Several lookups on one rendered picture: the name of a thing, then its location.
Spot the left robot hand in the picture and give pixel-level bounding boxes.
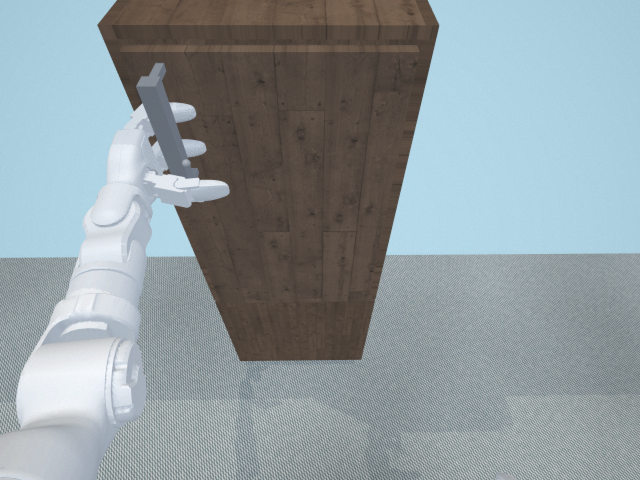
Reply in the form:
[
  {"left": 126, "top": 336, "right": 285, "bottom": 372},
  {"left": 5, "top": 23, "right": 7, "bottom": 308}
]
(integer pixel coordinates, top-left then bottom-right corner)
[{"left": 107, "top": 102, "right": 230, "bottom": 208}]

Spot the handle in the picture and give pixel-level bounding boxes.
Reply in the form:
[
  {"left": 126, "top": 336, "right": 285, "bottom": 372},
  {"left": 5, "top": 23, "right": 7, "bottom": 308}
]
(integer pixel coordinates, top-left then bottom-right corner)
[{"left": 136, "top": 63, "right": 199, "bottom": 179}]

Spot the left robot forearm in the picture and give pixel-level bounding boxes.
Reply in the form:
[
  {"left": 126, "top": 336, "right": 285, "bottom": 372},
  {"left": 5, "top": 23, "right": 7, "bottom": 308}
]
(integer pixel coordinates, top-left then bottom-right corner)
[{"left": 16, "top": 183, "right": 153, "bottom": 426}]

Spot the robot left upper arm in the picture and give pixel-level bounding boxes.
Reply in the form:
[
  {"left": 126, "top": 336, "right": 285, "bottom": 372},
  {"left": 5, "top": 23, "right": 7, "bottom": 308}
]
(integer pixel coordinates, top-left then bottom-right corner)
[{"left": 0, "top": 336, "right": 147, "bottom": 480}]

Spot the cupboard door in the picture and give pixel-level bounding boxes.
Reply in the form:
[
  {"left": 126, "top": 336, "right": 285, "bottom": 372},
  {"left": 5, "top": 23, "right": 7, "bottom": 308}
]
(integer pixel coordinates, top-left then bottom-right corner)
[{"left": 119, "top": 45, "right": 420, "bottom": 303}]

